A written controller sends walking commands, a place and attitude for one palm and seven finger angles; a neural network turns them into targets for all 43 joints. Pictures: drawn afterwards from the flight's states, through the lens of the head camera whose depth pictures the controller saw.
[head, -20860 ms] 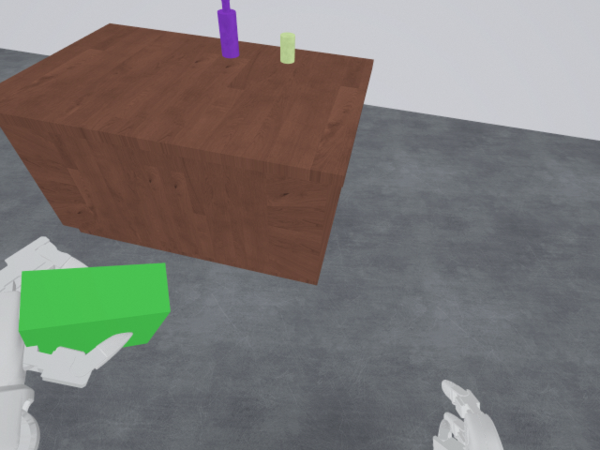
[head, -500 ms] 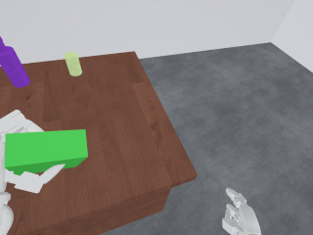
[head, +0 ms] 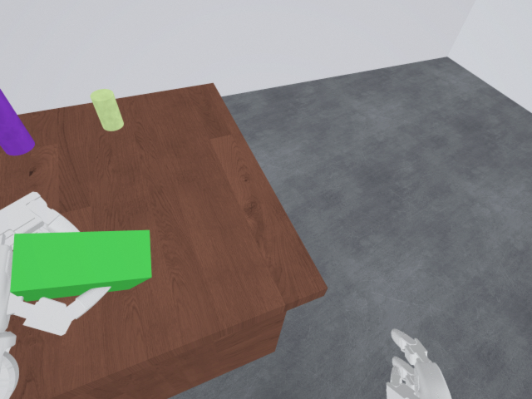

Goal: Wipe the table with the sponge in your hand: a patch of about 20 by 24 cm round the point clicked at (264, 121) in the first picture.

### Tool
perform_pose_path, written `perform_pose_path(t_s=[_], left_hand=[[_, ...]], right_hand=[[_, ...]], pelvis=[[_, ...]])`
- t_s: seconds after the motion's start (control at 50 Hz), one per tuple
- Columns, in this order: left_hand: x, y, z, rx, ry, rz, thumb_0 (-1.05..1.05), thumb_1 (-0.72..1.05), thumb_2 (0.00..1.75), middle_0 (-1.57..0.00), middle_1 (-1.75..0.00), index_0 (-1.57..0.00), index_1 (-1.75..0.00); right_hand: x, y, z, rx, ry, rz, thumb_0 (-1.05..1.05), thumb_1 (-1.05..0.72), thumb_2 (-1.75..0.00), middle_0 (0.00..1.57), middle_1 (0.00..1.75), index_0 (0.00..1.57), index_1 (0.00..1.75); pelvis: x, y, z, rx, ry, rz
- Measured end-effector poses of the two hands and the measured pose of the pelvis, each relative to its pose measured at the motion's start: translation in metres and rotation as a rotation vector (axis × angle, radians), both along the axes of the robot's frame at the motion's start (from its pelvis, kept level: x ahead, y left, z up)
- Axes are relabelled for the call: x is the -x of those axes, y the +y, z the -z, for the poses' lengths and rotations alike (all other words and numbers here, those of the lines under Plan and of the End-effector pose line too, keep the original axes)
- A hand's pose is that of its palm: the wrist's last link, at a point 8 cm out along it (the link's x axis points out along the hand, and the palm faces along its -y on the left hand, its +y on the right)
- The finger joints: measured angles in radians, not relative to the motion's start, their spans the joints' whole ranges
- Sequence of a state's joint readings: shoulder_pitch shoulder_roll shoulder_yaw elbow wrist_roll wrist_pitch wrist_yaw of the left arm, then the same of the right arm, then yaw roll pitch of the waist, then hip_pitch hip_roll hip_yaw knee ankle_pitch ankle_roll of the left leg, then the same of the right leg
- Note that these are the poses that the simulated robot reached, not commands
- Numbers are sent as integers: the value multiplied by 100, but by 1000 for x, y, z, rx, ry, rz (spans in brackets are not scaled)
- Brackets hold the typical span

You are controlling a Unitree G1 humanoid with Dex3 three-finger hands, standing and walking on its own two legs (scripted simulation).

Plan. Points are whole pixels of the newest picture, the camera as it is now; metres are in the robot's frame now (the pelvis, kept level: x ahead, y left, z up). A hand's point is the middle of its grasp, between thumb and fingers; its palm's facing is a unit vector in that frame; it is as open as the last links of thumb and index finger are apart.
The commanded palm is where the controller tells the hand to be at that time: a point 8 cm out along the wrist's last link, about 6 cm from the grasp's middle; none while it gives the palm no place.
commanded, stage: come to a stop and stand still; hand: left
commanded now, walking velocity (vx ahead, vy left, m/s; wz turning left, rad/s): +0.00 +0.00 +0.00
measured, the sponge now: (102, 266) +0.23 +0.21 +0.14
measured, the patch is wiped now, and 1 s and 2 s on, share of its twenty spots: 0.00 0.00 0.00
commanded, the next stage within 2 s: look again from close up in 0.64 s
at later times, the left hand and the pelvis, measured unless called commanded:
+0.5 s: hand (47, 255) +0.23 +0.26 +0.16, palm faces +0.39 -0.86 -0.34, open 9.0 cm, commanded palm +0.17 +0.29 +0.18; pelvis +0.01 +0.00 +0.00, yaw +1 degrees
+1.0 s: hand (49, 262) +0.22 +0.25 +0.16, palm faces +0.38 -0.85 -0.37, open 9.0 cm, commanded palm +0.16 +0.28 +0.18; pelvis +0.01 +0.00 +0.00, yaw +1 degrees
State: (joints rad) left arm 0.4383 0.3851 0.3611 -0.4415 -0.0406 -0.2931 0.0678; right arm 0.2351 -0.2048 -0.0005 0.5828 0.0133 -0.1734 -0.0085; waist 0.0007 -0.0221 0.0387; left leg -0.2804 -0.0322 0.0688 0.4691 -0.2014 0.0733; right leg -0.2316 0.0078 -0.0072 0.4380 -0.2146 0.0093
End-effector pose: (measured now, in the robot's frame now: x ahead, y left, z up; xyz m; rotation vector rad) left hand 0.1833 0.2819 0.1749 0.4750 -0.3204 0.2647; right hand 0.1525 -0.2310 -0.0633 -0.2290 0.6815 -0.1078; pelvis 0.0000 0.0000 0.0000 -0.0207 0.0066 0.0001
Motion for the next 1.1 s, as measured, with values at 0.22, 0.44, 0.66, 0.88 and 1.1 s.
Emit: perform_pose_path(t_s=[0.22,0.44,0.66,0.88,1.1], left_hand=[[3,24,0,40,-64,-105,0,-42,108,-84,-142,-84,-141],[-8,16,7,75,-23,-63,0,-42,108,-84,-142,-84,-141],[-4,19,3,57,-8,-86,0,-42,108,-84,-142,-84,-141],[-2,13,4,50,18,-78,0,-42,108,-84,-142,-84,-141],[5,8,2,50,17,-87,0,-42,108,-84,-142,-84,-141]], right_hand=[[-23,15,-3,32,11,-57,1,-91,-90,20,30,20,30],[-51,28,-19,18,-70,-70,1,-91,-90,20,30,21,30],[-37,23,-9,27,-2,-56,1,-91,-90,20,30,21,30],[-23,14,-5,23,15,-18,1,-91,-90,20,30,21,30],[-23,7,-6,24,1,-13,1,-91,-90,20,30,21,30]], pelvis=[[-10,0,0,3,-7,-30],[-13,4,-2,9,-2,-21],[-13,5,-3,11,-1,-25],[-10,3,-3,10,-5,-25],[-8,-1,-4,8,-9,-26]])
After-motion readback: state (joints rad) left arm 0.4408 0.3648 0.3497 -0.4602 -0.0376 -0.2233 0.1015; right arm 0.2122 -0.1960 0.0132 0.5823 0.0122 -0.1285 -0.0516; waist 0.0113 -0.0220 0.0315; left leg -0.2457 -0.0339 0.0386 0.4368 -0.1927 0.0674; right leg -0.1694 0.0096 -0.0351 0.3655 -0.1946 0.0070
